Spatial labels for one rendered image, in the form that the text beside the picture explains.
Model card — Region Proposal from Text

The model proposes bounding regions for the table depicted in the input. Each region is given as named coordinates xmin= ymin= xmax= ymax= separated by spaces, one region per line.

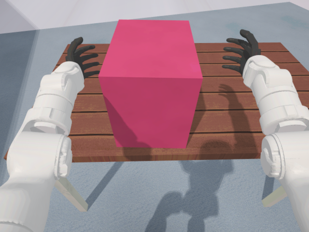
xmin=4 ymin=43 xmax=309 ymax=212

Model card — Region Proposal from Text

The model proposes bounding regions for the right robot forearm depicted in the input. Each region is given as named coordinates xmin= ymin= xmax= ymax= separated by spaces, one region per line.
xmin=242 ymin=55 xmax=309 ymax=136

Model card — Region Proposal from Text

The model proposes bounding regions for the carton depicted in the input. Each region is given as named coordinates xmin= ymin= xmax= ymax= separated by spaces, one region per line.
xmin=98 ymin=19 xmax=203 ymax=148

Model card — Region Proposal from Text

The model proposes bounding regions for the left robot forearm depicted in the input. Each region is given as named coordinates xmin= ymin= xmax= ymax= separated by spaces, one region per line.
xmin=7 ymin=61 xmax=84 ymax=175

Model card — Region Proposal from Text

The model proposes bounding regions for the right robot hand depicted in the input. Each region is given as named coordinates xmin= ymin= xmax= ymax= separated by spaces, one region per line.
xmin=222 ymin=29 xmax=261 ymax=75

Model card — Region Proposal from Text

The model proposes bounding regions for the right robot upper arm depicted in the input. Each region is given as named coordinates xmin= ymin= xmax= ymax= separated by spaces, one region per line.
xmin=260 ymin=130 xmax=309 ymax=232

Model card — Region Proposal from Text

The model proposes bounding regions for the left robot hand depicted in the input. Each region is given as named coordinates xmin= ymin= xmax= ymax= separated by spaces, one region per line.
xmin=65 ymin=37 xmax=100 ymax=79

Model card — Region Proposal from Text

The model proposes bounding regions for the left robot upper arm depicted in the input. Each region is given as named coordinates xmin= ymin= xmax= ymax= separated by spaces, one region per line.
xmin=0 ymin=131 xmax=72 ymax=232

